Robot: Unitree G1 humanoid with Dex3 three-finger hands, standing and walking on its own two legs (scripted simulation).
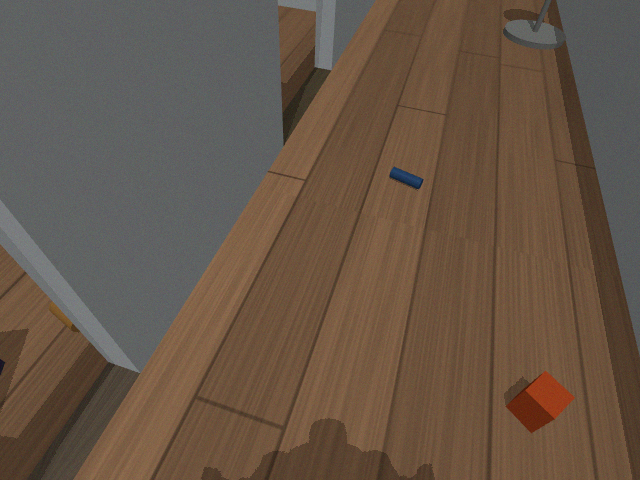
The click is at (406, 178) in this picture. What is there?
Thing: lying can
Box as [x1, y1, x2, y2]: [390, 167, 422, 188]
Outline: 392,168 390,172 391,177 416,188 420,186 422,182 421,178 395,167
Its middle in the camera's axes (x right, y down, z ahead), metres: +0.41 -0.30 +1.89
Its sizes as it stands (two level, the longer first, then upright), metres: 0.153 0.053 0.053
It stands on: the floor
